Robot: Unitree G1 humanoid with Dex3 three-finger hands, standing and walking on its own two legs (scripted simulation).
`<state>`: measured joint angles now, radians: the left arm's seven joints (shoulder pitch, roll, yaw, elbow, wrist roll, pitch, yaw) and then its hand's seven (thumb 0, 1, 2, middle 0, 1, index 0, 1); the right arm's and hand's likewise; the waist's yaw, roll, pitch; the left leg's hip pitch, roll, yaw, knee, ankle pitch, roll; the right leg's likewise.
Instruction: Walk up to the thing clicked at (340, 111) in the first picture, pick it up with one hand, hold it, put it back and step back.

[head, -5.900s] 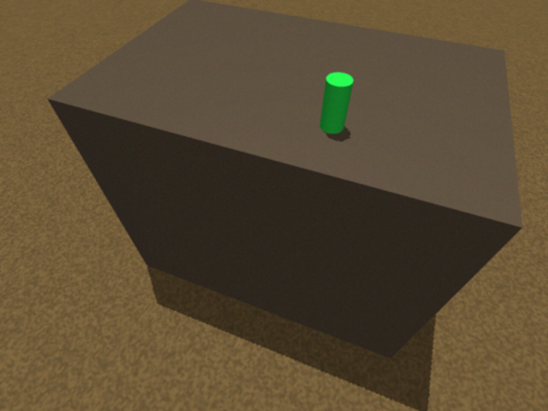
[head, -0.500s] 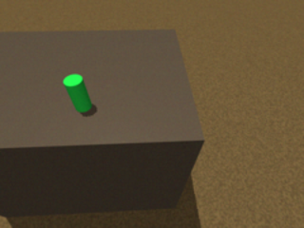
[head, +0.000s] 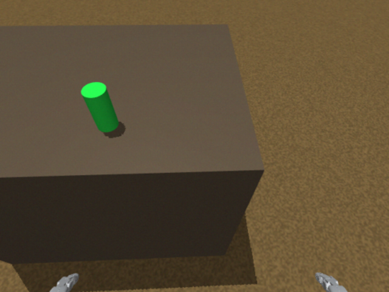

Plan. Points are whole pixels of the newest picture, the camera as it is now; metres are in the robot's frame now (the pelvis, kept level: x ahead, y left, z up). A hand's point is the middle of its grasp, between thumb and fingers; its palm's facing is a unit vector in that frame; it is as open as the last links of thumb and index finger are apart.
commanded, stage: rise first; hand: left
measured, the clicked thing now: (101, 108) +0.49 +0.22 +0.08
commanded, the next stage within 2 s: go down in 1.78 s
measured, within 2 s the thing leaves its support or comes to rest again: neither
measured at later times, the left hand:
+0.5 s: hand (56, 251) +0.20 +0.27 -0.01, palm faces +0.32 -0.87 -0.37, open 17.1 cm
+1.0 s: hand (19, 238) +0.20 +0.27 +0.09, palm faces +0.39 -0.80 -0.45, open 17.6 cm
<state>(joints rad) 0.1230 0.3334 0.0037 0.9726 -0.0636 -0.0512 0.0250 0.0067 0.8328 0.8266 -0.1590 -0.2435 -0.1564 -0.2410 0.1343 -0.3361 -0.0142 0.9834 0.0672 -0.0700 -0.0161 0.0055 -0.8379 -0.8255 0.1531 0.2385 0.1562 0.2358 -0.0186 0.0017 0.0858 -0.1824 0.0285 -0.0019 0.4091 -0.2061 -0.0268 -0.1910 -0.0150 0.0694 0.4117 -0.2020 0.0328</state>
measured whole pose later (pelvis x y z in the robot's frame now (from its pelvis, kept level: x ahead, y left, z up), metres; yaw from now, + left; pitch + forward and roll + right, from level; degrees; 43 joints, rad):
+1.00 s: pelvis +0.02 -0.01 +0.00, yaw +3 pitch -3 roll +0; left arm 0.44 0.34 0.33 -0.11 -0.05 -0.21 0.02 -0.02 -0.56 0.00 -0.05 -0.05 -0.06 -0.04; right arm 0.26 -0.24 -0.17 0.62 0.01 -0.10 -0.04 -0.01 0.49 -0.02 0.05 0.05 0.05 0.05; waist 0.05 0.06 0.04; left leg -0.14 0.02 -0.05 0.42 -0.24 -0.04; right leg -0.14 -0.03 0.02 0.45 -0.26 0.02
